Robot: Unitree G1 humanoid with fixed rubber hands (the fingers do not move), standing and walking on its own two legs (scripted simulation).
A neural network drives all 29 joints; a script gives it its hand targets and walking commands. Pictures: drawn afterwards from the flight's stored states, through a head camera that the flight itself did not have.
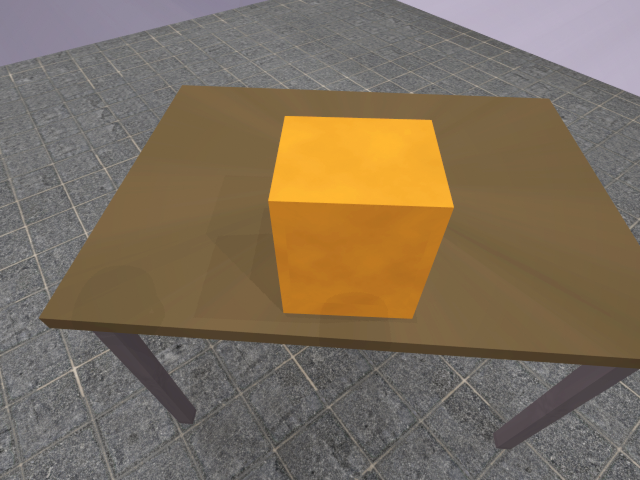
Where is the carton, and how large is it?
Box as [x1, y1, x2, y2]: [268, 116, 453, 318]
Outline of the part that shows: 285,116 268,199 283,312 411,318 453,208 431,120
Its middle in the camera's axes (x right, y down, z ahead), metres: +0.05 -0.03 +0.58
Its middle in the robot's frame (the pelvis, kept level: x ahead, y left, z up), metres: +0.46 -0.02 +0.05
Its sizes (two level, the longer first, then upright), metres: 0.208 0.176 0.250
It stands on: a table, 0.69 m high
